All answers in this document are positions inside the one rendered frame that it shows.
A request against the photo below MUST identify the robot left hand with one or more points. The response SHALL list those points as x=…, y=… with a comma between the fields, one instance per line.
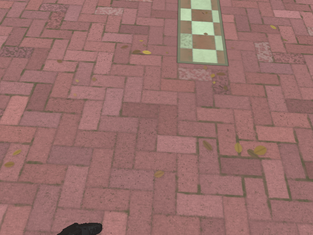
x=91, y=228

